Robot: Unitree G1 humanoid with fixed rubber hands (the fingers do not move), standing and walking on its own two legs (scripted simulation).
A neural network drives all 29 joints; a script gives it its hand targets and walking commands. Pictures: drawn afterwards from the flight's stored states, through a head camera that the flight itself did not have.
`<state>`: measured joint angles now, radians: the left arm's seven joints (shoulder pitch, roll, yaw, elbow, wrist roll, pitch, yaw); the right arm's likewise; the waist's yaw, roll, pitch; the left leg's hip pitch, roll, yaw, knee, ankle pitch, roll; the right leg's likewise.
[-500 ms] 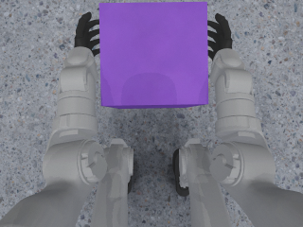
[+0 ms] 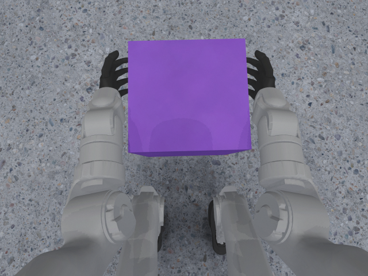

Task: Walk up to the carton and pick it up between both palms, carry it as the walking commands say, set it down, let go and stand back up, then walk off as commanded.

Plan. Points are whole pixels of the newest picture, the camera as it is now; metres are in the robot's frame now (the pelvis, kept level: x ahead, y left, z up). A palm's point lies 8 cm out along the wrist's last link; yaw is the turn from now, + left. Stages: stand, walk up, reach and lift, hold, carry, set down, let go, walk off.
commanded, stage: reach and lift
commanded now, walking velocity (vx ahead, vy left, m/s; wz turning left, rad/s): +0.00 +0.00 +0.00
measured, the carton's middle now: (186, 109) +0.46 +0.01 -0.13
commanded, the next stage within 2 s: none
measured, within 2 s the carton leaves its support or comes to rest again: neither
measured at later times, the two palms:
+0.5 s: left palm (99, 88) +0.45 +0.16 +0.02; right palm (282, 88) +0.45 -0.14 +0.02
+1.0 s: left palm (81, 82) +0.43 +0.16 +0.09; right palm (311, 83) +0.43 -0.15 +0.10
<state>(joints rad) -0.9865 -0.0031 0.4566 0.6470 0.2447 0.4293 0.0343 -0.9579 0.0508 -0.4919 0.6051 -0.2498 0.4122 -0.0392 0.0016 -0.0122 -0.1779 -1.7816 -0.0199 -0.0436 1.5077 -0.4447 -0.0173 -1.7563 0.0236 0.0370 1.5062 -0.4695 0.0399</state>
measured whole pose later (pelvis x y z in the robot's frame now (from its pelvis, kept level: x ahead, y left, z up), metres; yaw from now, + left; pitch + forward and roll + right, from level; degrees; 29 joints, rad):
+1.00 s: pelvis +0.04 +0.00 +0.13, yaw +1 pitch +26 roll +0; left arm -0.64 -0.12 0.44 0.53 0.29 0.40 0.00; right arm -0.61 0.16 -0.46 0.49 -0.29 0.39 -0.01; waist 0.00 -0.01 -0.14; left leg -1.12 -0.01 -0.05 1.00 -0.34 -0.02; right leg -1.10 0.02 0.04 1.01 -0.36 0.02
